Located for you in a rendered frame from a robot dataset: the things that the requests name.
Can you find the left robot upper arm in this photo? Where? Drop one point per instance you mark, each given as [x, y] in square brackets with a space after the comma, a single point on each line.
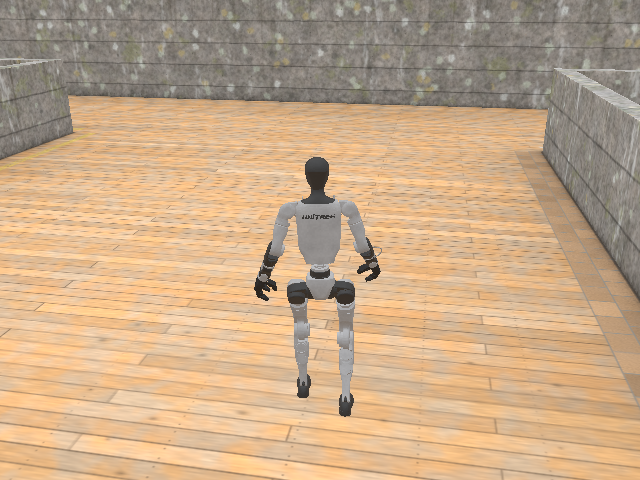
[286, 211]

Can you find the right robot upper arm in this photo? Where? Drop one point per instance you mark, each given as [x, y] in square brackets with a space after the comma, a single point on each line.
[349, 209]

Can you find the robot right forearm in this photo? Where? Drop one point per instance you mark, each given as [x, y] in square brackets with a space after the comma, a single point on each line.
[369, 256]

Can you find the robot right thigh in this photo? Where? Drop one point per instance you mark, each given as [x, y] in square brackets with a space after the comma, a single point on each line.
[344, 292]

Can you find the robot right hand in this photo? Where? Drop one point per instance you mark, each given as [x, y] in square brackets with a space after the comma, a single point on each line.
[376, 271]

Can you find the robot left hand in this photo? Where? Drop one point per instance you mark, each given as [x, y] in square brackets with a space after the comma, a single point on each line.
[259, 285]

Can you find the robot left forearm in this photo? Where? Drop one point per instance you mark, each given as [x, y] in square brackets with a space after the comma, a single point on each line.
[268, 265]

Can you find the robot right shin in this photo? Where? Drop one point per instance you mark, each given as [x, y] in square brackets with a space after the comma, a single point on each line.
[346, 361]

